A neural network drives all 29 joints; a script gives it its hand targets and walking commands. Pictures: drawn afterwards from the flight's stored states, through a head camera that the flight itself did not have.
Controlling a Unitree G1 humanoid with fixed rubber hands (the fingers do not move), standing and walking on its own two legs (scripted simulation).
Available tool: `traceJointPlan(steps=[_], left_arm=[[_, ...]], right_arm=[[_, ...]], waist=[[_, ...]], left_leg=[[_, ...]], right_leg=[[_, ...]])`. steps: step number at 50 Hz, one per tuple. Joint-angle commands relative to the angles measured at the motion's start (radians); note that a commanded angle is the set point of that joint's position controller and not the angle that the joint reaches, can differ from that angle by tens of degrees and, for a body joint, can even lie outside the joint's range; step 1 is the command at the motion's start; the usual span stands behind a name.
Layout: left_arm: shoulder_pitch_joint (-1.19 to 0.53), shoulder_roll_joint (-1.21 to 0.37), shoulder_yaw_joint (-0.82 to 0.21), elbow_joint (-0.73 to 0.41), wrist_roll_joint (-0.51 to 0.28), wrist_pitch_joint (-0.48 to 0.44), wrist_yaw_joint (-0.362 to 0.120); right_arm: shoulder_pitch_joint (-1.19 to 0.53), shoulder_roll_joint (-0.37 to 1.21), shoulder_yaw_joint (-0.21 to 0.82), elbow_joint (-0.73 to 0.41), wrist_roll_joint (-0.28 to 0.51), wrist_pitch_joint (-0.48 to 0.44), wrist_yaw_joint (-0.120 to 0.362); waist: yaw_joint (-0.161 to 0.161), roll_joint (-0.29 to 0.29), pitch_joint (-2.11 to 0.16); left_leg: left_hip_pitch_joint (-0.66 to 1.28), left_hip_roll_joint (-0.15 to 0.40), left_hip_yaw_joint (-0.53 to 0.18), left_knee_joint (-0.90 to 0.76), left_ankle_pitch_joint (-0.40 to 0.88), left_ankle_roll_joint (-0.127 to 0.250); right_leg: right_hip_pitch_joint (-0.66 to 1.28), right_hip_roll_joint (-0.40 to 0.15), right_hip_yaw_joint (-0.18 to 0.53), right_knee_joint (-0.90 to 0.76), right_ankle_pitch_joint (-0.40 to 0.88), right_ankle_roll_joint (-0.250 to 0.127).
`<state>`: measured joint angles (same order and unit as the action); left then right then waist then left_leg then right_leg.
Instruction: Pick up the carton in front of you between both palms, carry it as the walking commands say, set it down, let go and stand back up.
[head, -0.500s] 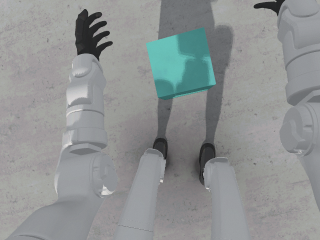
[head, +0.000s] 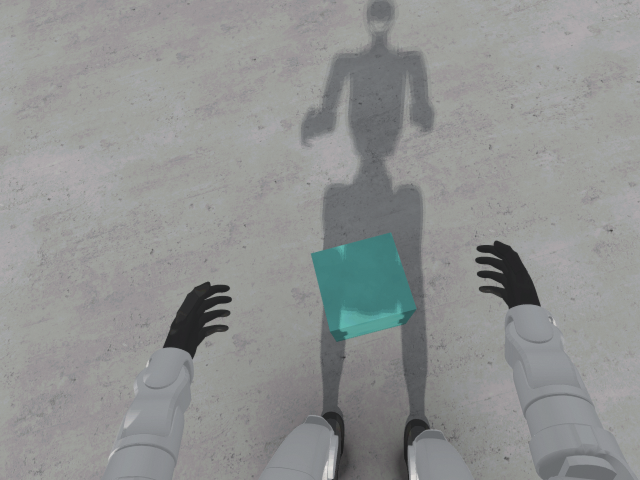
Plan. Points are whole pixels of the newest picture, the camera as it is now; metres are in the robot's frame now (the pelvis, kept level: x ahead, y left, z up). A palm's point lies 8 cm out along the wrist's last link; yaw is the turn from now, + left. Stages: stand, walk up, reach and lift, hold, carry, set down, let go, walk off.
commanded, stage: let go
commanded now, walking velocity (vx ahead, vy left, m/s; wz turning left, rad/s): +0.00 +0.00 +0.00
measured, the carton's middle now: (361, 291) +0.46 +0.03 -0.62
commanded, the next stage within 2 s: stand in 0.86 s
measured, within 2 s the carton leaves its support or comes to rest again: neither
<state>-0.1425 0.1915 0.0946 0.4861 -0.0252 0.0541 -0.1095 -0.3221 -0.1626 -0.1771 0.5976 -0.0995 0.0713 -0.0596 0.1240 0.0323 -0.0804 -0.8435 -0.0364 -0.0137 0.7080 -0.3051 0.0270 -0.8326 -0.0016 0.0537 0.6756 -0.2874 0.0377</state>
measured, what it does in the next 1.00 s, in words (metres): stands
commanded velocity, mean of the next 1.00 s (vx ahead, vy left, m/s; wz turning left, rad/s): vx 0.00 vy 0.00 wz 0.00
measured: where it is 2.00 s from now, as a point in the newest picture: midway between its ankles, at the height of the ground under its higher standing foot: (372, 474)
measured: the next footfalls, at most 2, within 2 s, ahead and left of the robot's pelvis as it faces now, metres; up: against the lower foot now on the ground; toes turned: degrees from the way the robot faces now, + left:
none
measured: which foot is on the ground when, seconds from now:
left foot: down 0.00-1.00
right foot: down 0.00-1.00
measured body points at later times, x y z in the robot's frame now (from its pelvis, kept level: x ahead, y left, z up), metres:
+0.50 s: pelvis +0.03 -0.04 +0.03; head +0.07 -0.03 +0.48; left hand +0.21 +0.20 -0.04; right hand +0.22 -0.27 -0.04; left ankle +0.00 +0.09 -0.71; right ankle +0.00 -0.15 -0.71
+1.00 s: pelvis +0.02 -0.01 +0.03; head +0.03 +0.00 +0.48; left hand +0.18 +0.25 -0.06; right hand +0.19 -0.26 -0.05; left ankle +0.00 +0.09 -0.71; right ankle +0.00 -0.15 -0.71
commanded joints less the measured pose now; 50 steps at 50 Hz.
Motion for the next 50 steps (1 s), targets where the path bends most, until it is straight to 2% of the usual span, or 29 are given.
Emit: traceJointPlan(steps=[1, 3, 4, 9, 10, 11, 12, 14, 15, 16, 19, 20, 21, 22, 26, 27, 28, 29, 32, 33, 34, 37, 39, 40, 41, 43, 44, 45, 50], left_arm=[[0.191, 0.058, -0.031, -0.132, -0.029, -0.039, 0.02], [0.244, 0.052, -0.046, -0.16, -0.021, -0.037, 0.024], [0.257, 0.084, -0.049, -0.179, -0.024, -0.051, 0.028], [0.34, 0.096, -0.031, -0.157, 0.008, -0.063, 0.028], [0.308, 0.101, -0.047, -0.21, -0.013, -0.066, 0.023], [0.277, 0.119, -0.027, -0.223, 0.002, -0.056, 0.017], [0.325, 0.11, -0.052, -0.198, -0.007, -0.047, 0.016], [0.327, 0.125, -0.033, -0.192, 0.002, -0.047, 0.012], [0.339, 0.14, -0.022, -0.188, -0.006, -0.037, 0.012], [0.303, 0.118, -0.033, -0.172, 0.009, -0.03, 0.014], [0.366, 0.149, 0.001, -0.156, 0.027, -0.003, 0.025], [0.36, 0.123, -0.019, -0.163, 0.019, 0.002, 0.021], [0.382, 0.126, -0.006, -0.151, 0.023, 0.006, 0.02], [0.364, 0.133, -0.023, -0.169, 0.025, 0.002, 0.021], [0.39, 0.125, -0.014, -0.095, 0.036, 0.036, 0.026], [0.351, 0.131, -0.006, -0.167, 0.043, 0.036, 0.031], [0.31, 0.153, 0.01, -0.156, 0.052, 0.042, 0.027], [0.317, 0.105, -0.037, -0.171, 0.039, 0.052, 0.027], [0.319, 0.172, 0.001, -0.209, 0.077, 0.108, 0.067], [0.345, 0.192, 0.023, -0.209, 0.07, 0.109, 0.072], [0.341, 0.157, -0.027, -0.236, 0.048, 0.115, 0.079], [0.332, 0.134, -0.037, -0.206, 0.039, 0.119, 0.094], [0.318, 0.077, -0.081, -0.223, 0.022, 0.128, 0.089], [0.305, 0.164, -0.001, -0.246, 0.058, 0.133, 0.101], [0.28, 0.116, -0.041, -0.249, 0.044, 0.131, 0.102], [0.347, 0.126, -0.031, -0.199, 0.051, 0.139, 0.108], [0.282, 0.239, -0.014, -0.042, 0.073, 0.072, 0.126], [0.307, 0.246, -0.006, -0.026, 0.07, 0.036, 0.132], [0.312, 0.212, -0.01, 0.043, 0.069, -0.034, 0.12]], right_arm=[[0.141, -0.119, -0.004, -0.064, 0.006, -0.046, 0.016], [0.203, -0.097, -0.002, -0.115, 0.028, -0.057, 0.028], [0.227, -0.073, 0.04, -0.107, 0.041, -0.064, 0.038], [0.34, -0.122, 0.052, -0.15, 0.046, -0.087, 0.052], [0.353, -0.112, 0.052, -0.205, 0.044, -0.078, 0.053], [0.372, -0.112, 0.084, -0.207, 0.078, -0.081, 0.059], [0.408, -0.103, 0.074, -0.214, 0.061, -0.072, 0.06], [0.421, -0.134, 0.073, -0.25, 0.057, -0.059, 0.068], [0.439, -0.108, 0.093, -0.254, 0.07, -0.055, 0.076], [0.453, -0.108, 0.088, -0.235, 0.053, -0.051, 0.077], [0.501, -0.132, 0.084, -0.242, 0.086, -0.026, 0.096], [0.54, -0.116, 0.112, -0.282, 0.083, -0.02, 0.095], [0.542, -0.127, 0.114, -0.25, 0.083, -0.018, 0.101], [0.537, -0.124, 0.116, -0.269, 0.095, -0.016, 0.108], [0.52, -0.106, 0.149, -0.278, 0.117, 0.011, 0.123], [0.509, -0.154, 0.106, -0.29, 0.092, 0.007, 0.124], [0.494, -0.151, 0.107, -0.303, 0.11, 0.02, 0.123], [0.51, -0.152, 0.117, -0.26, 0.106, 0.027, 0.123], [0.563, -0.121, 0.149, -0.208, 0.13, -0.008, 0.088], [0.513, -0.178, 0.108, -0.26, 0.116, -0.015, 0.083], [0.534, -0.117, 0.162, -0.277, 0.128, -0.018, 0.083], [0.535, -0.121, 0.154, -0.245, 0.132, -0.02, 0.08], [0.493, -0.151, 0.136, -0.289, 0.126, -0.022, 0.077], [0.52, -0.176, 0.085, -0.218, 0.106, -0.015, 0.072], [0.542, -0.123, 0.147, -0.199, 0.122, -0.007, 0.078], [0.511, -0.151, 0.131, -0.243, 0.111, -0.001, 0.081], [0.538, -0.273, 0.101, -0.078, 0.045, -0.016, 0.046], [0.538, -0.269, 0.093, -0.052, 0.043, -0.023, 0.038], [0.481, -0.275, 0.094, -0.016, 0.043, -0.07, 0.042]], waist=[[-0.033, 0.015, -0.373], [-0.063, 0.042, -0.325], [-0.038, 0.009, -0.281], [-0.046, -0.036, -0.17], [-0.088, -0.084, -0.17], [-0.067, -0.031, -0.185], [-0.103, -0.069, -0.144], [-0.109, -0.064, -0.111], [-0.075, -0.071, -0.075], [-0.122, -0.089, -0.05], [-0.103, -0.066, -0.008], [-0.14, -0.098, 0.009], [-0.1, -0.065, 0.014], [-0.125, -0.046, 0.016], [-0.103, -0.031, 0.07], [-0.093, -0.065, 0.081], [-0.13, -0.036, 0.076], [-0.106, -0.029, 0.1], [-0.114, -0.018, 0.071], [-0.115, -0.074, 0.06], [-0.092, -0.056, 0.032], [-0.117, -0.018, 0.083], [-0.132, -0.051, 0.039], [-0.118, -0.075, 0.067], [-0.121, 0.026, 0.134], [-0.107, -0.026, 0.08], [-0.125, -0.138, 0.127], [-0.121, -0.147, 0.134], [-0.117, 0.031, 0.069]], left_leg=[[0.578, 0.033, -0.058, -0.116, 0.644, -0.102], [0.613, 0.023, -0.047, -0.146, 0.595, -0.095], [0.578, 0.023, -0.052, -0.169, 0.591, -0.091], [0.592, -0.004, -0.01, -0.235, 0.446, -0.065], [0.607, -0.008, -0.013, -0.25, 0.405, -0.057], [0.584, -0.015, 0.011, -0.245, 0.379, -0.065], [0.625, -0.016, 0.01, -0.271, 0.323, -0.057], [0.649, -0.015, 0.002, -0.281, 0.289, -0.049], [0.616, -0.023, 0.017, -0.277, 0.299, -0.05], [0.628, -0.018, 0.005, -0.29, 0.296, -0.051], [0.648, -0.027, 0.011, -0.295, 0.307, -0.05], [0.679, -0.029, 0.012, -0.298, 0.279, -0.045], [0.658, -0.036, 0.031, -0.304, 0.294, -0.056], [0.676, -0.032, 0.013, -0.318, 0.324, -0.047], [0.658, -0.024, 0.027, -0.331, 0.277, -0.05], [0.685, -0.028, 0.017, -0.327, 0.295, -0.046], [0.729, -0.026, 0.026, -0.321, 0.261, -0.042], [0.671, -0.027, 0.028, -0.311, 0.273, -0.053], [0.661, -0.055, 0.034, -0.274, 0.198, -0.052], [0.677, -0.051, 0.029, -0.274, 0.206, -0.049], [0.679, -0.062, 0.037, -0.271, 0.228, -0.047], [0.672, -0.04, 0.007, -0.279, 0.276, -0.049], [0.68, -0.041, 0.005, -0.25, 0.279, -0.055], [0.7, -0.026, -0.01, -0.275, 0.253, -0.052], [0.655, -0.028, 0.005, -0.284, 0.275, -0.059], [0.689, -0.017, -0.006, -0.275, 0.258, -0.057], [0.593, 0.065, -0.042, -0.274, 0.212, -0.057], [0.639, 0.07, -0.056, -0.29, 0.133, -0.04], [0.532, 0.103, -0.123, -0.377, -0.105, -0.01]], right_leg=[[0.278, 0.079, -0.059, -0.113, 0.196, -0.045], [0.353, 0.08, -0.062, -0.154, 0.217, -0.051], [0.393, 0.076, -0.06, -0.162, 0.215, -0.042], [0.557, 0.044, -0.029, -0.227, 0.263, -0.032], [0.614, 0.056, -0.045, -0.22, 0.27, -0.017], [0.65, 0.033, -0.02, -0.241, 0.27, -0.025], [0.673, 0.04, -0.032, -0.253, 0.267, -0.016], [0.705, 0.04, -0.029, -0.252, 0.268, -0.016], [0.714, 0.042, -0.03, -0.255, 0.254, -0.009], [0.717, 0.034, -0.03, -0.272, 0.291, -0.014], [0.739, 0.031, -0.024, -0.276, 0.33, -0.004], [0.757, 0.032, -0.033, -0.281, 0.364, -0.005], [0.779, 0.029, -0.023, -0.289, 0.367, -0.005], [0.784, 0.031, -0.028, -0.288, 0.411, -0.002], [0.796, 0.031, -0.029, -0.296, 0.361, -0.003], [0.749, 0.028, -0.033, -0.311, 0.342, -0.003], [0.755, 0.029, -0.032, -0.309, 0.321, -0.005], [0.759, 0.026, -0.026, -0.315, 0.31, -0.014], [0.776, 0.016, -0.016, -0.248, 0.401, -0.029], [0.775, 0.026, -0.029, -0.249, 0.395, -0.018], [0.823, 0.033, -0.034, -0.25, 0.383, -0.014], [0.75, 0.024, -0.031, -0.232, 0.454, -0.022], [0.778, 0.03, -0.029, -0.236, 0.415, -0.03], [0.747, 0.033, -0.046, -0.242, 0.333, -0.024], [0.732, 0.042, -0.039, -0.25, 0.32, -0.042], [0.749, 0.047, -0.057, -0.232, 0.281, -0.031], [0.638, -0.011, -0.005, -0.234, 0.118, -0.019], [0.588, -0.024, 0.009, -0.265, 0.038, -0.017], [0.681, -0.021, 0.034, -0.188, 0.025, -0.031]])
